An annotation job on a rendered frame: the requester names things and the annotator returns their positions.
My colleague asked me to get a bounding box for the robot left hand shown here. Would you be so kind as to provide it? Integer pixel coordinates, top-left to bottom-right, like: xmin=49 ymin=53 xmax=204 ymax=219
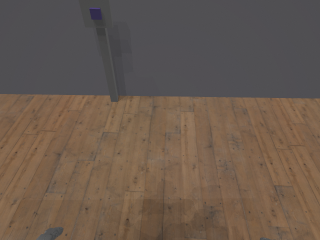
xmin=36 ymin=227 xmax=64 ymax=240

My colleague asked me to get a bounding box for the panel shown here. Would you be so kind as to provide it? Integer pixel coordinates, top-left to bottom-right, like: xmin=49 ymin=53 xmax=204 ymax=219
xmin=78 ymin=0 xmax=119 ymax=102

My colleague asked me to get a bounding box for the button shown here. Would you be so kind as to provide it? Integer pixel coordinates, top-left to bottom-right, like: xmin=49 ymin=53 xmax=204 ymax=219
xmin=89 ymin=7 xmax=102 ymax=20

